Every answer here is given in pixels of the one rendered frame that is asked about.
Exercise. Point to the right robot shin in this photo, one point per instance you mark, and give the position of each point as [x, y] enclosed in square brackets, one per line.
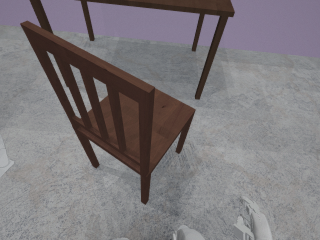
[183, 227]

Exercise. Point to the robot right hand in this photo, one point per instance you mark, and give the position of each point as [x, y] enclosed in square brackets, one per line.
[256, 226]

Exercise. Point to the right robot thigh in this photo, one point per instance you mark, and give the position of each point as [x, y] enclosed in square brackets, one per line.
[186, 234]

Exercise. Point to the chair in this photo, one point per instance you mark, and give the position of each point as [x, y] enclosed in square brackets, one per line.
[136, 123]

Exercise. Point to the table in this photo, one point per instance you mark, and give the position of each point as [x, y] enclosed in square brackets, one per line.
[222, 8]

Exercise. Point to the robot left hand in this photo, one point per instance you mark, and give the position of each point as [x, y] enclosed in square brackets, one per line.
[5, 162]

